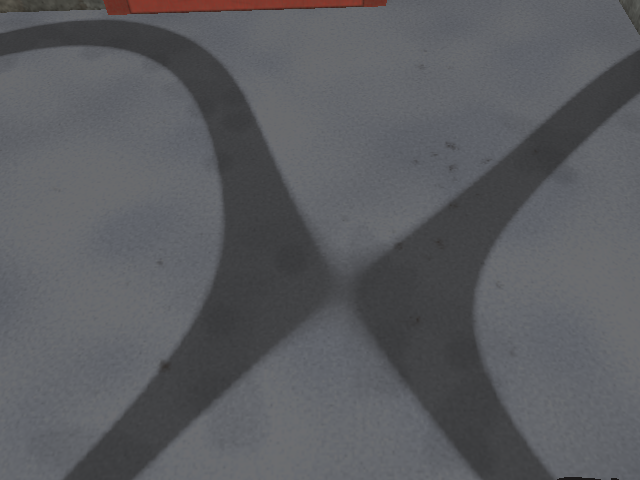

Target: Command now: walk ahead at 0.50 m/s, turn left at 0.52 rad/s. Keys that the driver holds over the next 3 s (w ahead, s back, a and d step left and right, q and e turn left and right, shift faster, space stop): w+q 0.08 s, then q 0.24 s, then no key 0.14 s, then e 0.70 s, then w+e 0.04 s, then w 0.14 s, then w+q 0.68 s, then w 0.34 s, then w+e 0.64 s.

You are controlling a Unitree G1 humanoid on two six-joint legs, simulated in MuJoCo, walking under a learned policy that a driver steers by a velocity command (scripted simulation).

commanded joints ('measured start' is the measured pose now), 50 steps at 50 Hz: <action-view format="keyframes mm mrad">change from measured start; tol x32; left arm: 1 -76 98 -6 -166 -43 -89 -30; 50 -222 62 12 -309 -21 124 -31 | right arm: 1 327 -178 -58 4 -12 3 -30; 50 105 -169 -47 -94 -26 72 -101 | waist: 1 -141 103 -384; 19 11 107 -169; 22 -41 -352 -460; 50 -58 156 -93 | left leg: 1 957 357 -805 -351 -123 286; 10 225 108 -259 -309 674 126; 18 369 122 -444 -99 305 16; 22 -40 -70 -302 624 -579 -150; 24 -77 17 -264 716 -451 -192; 37 386 20 -94 -143 -119 -109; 40 396 466 -537 -371 -5 141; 50 465 339 -139 -273 322 66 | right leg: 1 -747 54 277 616 52 -26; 18 -364 82 210 -456 531 10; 21 190 -309 538 -448 1381 -261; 26 -139 -193 522 -578 603 -249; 37 -332 -62 517 -627 156 -169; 40 -641 127 205 -124 -43 -28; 44 -652 82 255 298 93 33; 50 -552 17 128 -18 153 63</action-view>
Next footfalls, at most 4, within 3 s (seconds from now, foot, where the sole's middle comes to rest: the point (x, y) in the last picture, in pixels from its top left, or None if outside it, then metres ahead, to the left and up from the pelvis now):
0.40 right None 0.42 -0.08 -0.74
0.76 left None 0.27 0.12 -0.74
1.14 right None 0.31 -0.15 -0.74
1.72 left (303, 436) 0.53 0.09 -0.74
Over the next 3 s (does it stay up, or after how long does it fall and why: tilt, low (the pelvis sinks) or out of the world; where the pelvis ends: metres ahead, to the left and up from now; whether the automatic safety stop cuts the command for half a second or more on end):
stays up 1.07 0.14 0.04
